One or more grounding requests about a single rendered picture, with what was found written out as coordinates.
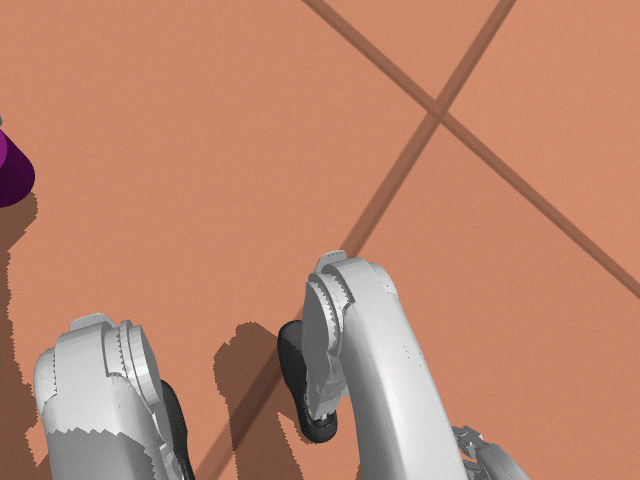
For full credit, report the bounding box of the right robot hand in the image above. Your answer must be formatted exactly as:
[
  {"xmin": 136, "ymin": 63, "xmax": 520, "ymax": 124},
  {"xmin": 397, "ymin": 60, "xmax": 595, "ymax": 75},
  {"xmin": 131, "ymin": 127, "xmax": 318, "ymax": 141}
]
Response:
[{"xmin": 451, "ymin": 425, "xmax": 531, "ymax": 480}]

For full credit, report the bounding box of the left robot foot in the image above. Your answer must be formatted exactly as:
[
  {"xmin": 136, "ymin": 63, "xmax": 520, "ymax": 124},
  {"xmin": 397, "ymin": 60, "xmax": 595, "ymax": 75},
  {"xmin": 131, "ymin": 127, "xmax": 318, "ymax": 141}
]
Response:
[{"xmin": 161, "ymin": 380, "xmax": 195, "ymax": 480}]

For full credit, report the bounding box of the mug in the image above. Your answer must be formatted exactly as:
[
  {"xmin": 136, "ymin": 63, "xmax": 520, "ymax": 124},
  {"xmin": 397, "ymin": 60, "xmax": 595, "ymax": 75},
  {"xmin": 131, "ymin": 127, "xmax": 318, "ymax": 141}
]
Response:
[{"xmin": 0, "ymin": 129, "xmax": 35, "ymax": 208}]

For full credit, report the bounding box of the right robot foot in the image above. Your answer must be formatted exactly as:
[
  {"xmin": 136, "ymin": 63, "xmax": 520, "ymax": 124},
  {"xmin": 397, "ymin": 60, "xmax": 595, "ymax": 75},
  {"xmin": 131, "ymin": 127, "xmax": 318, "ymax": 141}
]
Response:
[{"xmin": 277, "ymin": 320, "xmax": 338, "ymax": 443}]

